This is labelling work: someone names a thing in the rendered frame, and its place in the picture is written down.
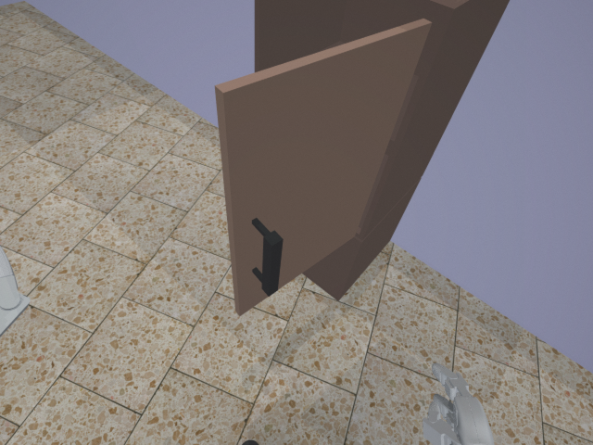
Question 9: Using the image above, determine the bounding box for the robot right hand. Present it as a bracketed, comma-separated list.
[423, 362, 495, 445]

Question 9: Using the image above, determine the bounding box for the cupboard door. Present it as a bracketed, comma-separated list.
[215, 19, 432, 316]

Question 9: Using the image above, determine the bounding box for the robot left hand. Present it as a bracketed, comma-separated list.
[0, 246, 31, 337]

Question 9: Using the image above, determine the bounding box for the handle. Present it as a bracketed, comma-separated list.
[252, 218, 283, 297]

